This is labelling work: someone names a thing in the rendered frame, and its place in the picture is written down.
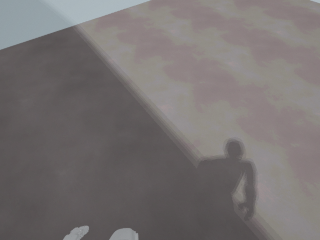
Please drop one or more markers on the robot left thigh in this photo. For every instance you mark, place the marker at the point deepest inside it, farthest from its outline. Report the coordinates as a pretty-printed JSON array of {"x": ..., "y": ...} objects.
[{"x": 124, "y": 234}]

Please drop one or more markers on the left robot hand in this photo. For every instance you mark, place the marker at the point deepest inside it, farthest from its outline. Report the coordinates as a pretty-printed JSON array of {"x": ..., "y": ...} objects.
[{"x": 77, "y": 233}]

